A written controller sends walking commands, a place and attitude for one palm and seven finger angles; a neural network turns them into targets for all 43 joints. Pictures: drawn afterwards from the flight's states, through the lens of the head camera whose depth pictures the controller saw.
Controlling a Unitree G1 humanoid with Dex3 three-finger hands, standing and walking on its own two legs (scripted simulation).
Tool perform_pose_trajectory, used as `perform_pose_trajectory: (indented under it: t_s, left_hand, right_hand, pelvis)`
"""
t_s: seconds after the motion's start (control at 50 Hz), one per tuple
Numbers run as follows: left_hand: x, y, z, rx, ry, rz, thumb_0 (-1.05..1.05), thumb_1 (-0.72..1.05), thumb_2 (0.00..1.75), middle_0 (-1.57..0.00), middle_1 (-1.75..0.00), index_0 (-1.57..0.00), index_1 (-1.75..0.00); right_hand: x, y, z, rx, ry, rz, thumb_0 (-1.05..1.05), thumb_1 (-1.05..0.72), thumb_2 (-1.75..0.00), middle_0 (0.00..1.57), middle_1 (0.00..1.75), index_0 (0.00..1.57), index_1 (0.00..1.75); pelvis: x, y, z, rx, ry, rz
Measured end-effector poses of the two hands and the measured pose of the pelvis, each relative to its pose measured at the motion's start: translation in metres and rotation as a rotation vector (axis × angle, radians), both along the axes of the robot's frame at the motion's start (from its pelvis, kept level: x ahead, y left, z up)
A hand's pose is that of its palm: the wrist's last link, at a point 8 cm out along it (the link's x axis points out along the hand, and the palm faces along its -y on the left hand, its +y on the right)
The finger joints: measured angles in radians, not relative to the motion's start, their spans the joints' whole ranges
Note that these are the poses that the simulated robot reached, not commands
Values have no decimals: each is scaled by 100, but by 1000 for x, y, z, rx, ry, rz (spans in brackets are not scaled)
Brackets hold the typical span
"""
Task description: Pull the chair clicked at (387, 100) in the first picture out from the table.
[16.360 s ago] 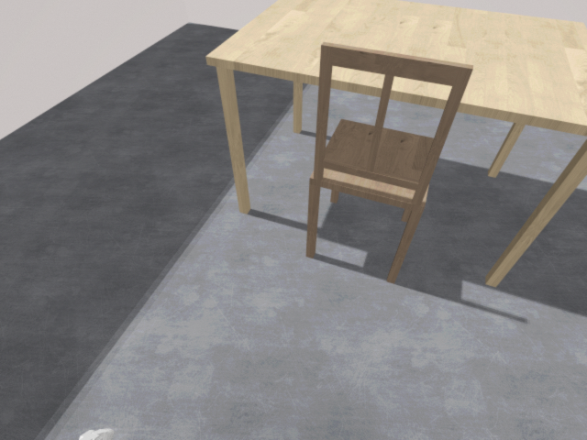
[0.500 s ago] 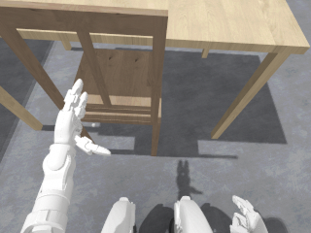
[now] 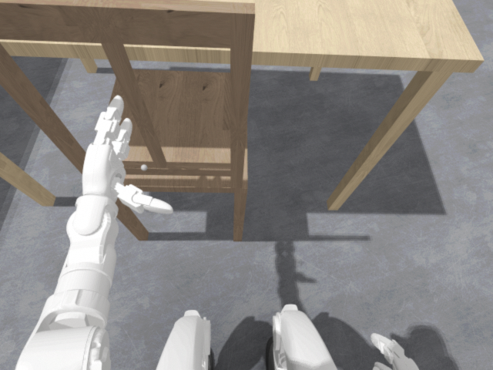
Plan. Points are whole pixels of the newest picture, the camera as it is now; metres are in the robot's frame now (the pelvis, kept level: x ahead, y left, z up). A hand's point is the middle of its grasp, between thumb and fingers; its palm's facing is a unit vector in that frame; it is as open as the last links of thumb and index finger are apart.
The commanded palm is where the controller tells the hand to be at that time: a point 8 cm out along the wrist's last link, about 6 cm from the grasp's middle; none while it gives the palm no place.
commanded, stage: push the fingers through the gap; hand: left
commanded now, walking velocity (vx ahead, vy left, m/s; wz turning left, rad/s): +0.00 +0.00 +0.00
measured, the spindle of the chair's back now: (142, 118) +0.52 +0.17 +0.04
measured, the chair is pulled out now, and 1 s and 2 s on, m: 0.00 0.00 0.00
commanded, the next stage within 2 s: hook a spindle and tug to test in 1.06 s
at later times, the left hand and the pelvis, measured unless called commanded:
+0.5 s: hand (153, 140) +0.48 +0.15 +0.03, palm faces -0.01 -1.00 -0.04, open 16.9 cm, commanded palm +0.46 +0.20 +0.03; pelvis +0.00 +0.00 -0.01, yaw +0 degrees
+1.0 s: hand (149, 133) +0.49 +0.16 +0.03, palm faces +0.00 -1.00 -0.03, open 16.9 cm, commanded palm +0.47 +0.20 +0.03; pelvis +0.00 +0.00 +0.00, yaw -1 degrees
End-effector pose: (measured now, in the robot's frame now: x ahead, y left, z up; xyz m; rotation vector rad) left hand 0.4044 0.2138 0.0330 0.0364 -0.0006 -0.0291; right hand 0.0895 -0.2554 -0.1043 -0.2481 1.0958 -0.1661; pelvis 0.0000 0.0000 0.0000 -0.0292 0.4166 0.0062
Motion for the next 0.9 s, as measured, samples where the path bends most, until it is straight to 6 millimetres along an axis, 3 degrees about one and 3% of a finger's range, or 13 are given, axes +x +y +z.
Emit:
perform_pose_trajectory:
  t_s: [0.7,0.9]
  left_hand:
    - [74,-4,-2,-1,4,29,-1,-50,30,-6,-8,-7,-8]
    - [71,-2,-5,-9,23,25,-1,-50,30,-6,-8,-7,-8]
  right_hand:
    - [-55,-8,-12,-17,200,-67,1,-90,-90,20,30,20,30]
    - [-59,-3,-9,-1,234,-78,1,-90,-90,20,30,20,30]
  pelvis:
    - [-2,-2,-10,-6,60,-11]
    - [1,0,-6,-8,61,-14]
